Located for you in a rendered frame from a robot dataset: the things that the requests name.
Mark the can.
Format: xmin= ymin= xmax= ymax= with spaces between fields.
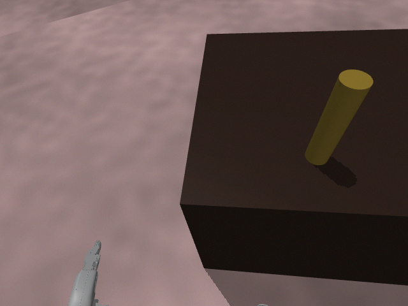
xmin=305 ymin=69 xmax=373 ymax=165

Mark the left robot hand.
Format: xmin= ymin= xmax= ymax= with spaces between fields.
xmin=68 ymin=240 xmax=109 ymax=306

